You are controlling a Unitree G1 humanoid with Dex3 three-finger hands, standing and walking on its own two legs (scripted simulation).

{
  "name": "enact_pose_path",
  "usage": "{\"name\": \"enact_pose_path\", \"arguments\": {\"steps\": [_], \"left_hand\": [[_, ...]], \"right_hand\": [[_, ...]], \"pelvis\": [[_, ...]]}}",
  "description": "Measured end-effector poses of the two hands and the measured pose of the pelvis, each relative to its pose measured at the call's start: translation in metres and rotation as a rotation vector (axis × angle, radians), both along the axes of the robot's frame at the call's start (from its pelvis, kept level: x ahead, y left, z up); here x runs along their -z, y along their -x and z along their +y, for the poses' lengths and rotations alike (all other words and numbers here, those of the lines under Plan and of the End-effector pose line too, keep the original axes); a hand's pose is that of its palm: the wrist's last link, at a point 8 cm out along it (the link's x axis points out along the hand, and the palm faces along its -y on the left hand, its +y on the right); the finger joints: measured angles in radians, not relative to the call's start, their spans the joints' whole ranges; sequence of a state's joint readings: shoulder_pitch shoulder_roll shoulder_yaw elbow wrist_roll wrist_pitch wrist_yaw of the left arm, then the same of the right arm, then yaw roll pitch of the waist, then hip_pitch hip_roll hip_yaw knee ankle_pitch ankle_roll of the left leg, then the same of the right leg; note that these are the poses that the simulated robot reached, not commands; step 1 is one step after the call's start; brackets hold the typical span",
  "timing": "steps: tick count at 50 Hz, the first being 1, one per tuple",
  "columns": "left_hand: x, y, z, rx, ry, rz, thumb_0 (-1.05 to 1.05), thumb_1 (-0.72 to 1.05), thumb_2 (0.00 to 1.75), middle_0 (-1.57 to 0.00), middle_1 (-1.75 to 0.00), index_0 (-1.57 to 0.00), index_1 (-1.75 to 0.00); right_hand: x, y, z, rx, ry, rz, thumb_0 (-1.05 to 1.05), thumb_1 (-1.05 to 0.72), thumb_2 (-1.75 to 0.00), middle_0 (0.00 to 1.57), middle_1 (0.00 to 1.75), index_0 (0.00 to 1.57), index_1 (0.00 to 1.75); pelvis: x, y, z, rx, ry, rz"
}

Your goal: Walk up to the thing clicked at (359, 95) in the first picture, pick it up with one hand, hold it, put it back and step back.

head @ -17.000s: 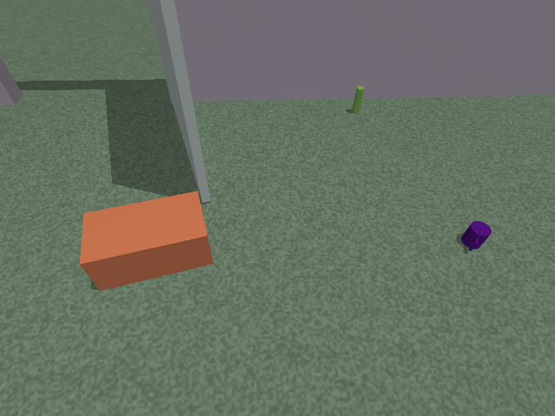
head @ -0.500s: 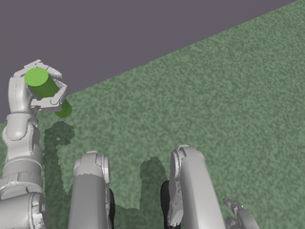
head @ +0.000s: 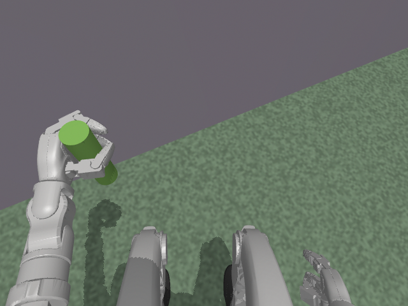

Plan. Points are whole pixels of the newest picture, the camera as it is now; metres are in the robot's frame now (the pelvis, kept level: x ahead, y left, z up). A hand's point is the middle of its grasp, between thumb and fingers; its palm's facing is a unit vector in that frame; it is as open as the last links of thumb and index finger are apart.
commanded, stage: lift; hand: left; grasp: from the side
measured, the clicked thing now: (93, 157) +0.40 +0.21 -0.01
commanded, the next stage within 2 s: hold in 1.24 s
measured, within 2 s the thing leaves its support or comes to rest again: neither
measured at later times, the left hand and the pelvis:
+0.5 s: hand (54, 120) +0.38 +0.20 +0.15, palm faces +0.07 -1.00 -0.02, open 6.1 cm; pelvis +0.03 +0.01 +0.13, yaw +1 degrees
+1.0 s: hand (40, 82) +0.38 +0.18 +0.21, palm faces +0.08 -1.00 +0.00, open 6.1 cm; pelvis +0.05 +0.00 +0.18, yaw +2 degrees
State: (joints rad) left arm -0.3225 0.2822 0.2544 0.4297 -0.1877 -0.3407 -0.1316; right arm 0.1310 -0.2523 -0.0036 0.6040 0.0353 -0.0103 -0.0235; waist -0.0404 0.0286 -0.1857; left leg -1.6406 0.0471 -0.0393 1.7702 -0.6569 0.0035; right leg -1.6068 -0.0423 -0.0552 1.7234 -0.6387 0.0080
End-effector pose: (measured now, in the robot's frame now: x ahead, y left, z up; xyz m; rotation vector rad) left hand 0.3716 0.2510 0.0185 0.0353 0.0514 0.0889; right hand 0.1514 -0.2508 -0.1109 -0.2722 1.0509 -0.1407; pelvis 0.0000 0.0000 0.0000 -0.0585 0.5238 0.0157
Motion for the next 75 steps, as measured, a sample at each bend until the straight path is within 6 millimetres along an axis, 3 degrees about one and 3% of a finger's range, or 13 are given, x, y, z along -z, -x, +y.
{"name": "enact_pose_path", "arguments": {"steps": [11, 16, 22, 42, 56, 75], "left_hand": [[-0.082, 0.017, -0.005, -0.006, 0.005, 0.013, 0.04, 0.08, 1.10, -0.97, -1.09, -0.98, -1.08], [-0.107, 0.017, -0.001, -0.021, 0.018, 0.004, 0.04, 0.08, 1.10, -0.97, -1.09, -0.98, -1.08], [-0.129, 0.019, 0.000, 0.012, 0.010, 0.007, 0.04, 0.08, 1.10, -0.97, -1.09, -0.98, -1.08], [-0.188, 0.015, -0.010, 0.007, 0.029, -0.009, 0.04, 0.08, 1.10, -0.97, -1.09, -0.98, -1.08], [-0.202, 0.014, -0.016, 0.012, 0.042, 0.003, 0.04, 0.08, 1.10, -0.97, -1.09, -0.98, -1.08], [-0.220, 0.008, -0.021, 0.026, 0.047, -0.015, 0.04, 0.08, 1.10, -0.96, -1.10, -0.98, -1.09]], "right_hand": [[-0.083, -0.021, 0.008, 0.003, -0.007, -0.089, 0.00, -0.90, -0.89, 0.20, 0.30, 0.20, 0.30], [-0.114, -0.023, 0.008, -0.003, 0.006, -0.114, 0.00, -0.90, -0.89, 0.20, 0.30, 0.20, 0.30], [-0.136, -0.019, 0.009, -0.007, 0.008, -0.107, 0.00, -0.90, -0.89, 0.20, 0.30, 0.20, 0.30], [-0.178, -0.021, 0.020, -0.008, -0.030, -0.095, 0.01, -0.91, -0.90, 0.20, 0.30, 0.20, 0.30], [-0.198, -0.030, 0.010, -0.003, -0.013, -0.098, 0.01, -0.90, -0.90, 0.20, 0.30, 0.20, 0.30], [-0.208, -0.031, 0.008, 0.015, -0.023, -0.094, 0.01, -0.91, -0.90, 0.20, 0.30, 0.20, 0.30]], "pelvis": [[-0.072, -0.017, 0.001, -0.013, -0.001, -0.104], [-0.095, -0.022, 0.002, -0.017, -0.002, -0.149], [-0.117, -0.026, 0.006, -0.019, -0.005, -0.190], [-0.167, -0.044, 0.005, -0.016, -0.024, -0.294], [-0.185, -0.054, 0.000, -0.018, -0.032, -0.338], [-0.197, -0.062, -0.001, -0.012, -0.038, -0.381]]}}
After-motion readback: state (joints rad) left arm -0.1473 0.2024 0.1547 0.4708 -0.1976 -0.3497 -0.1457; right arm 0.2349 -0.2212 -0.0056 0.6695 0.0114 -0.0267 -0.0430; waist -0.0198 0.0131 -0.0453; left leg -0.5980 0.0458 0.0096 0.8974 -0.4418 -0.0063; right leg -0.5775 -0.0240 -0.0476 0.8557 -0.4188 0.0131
